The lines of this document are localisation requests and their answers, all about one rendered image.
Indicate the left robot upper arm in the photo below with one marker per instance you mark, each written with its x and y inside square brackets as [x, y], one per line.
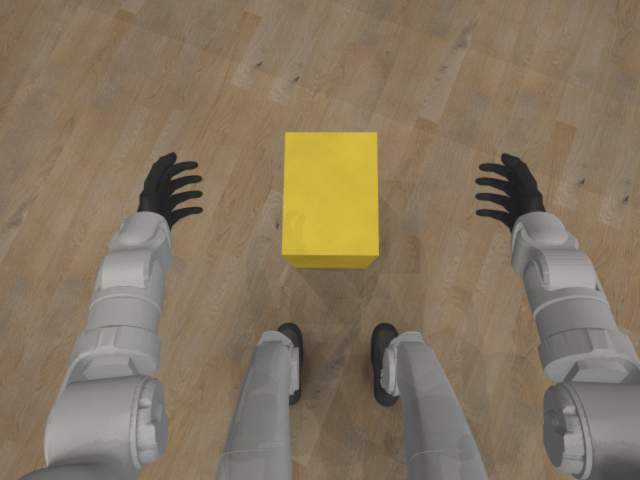
[106, 429]

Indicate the robot right hand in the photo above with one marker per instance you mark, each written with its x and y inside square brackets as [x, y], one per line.
[521, 187]

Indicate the right robot forearm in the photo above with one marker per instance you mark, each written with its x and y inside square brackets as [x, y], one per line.
[580, 340]

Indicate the right robot foot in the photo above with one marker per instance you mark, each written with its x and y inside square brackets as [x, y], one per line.
[382, 335]

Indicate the carton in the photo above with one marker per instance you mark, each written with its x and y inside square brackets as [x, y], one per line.
[330, 200]

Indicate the right robot upper arm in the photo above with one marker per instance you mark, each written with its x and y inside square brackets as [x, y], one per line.
[592, 429]

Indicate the robot left hand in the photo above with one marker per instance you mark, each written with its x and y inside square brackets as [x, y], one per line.
[158, 188]

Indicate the left robot shin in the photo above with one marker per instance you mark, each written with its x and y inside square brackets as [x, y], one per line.
[272, 336]

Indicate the left robot forearm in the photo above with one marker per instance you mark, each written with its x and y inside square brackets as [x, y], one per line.
[121, 333]

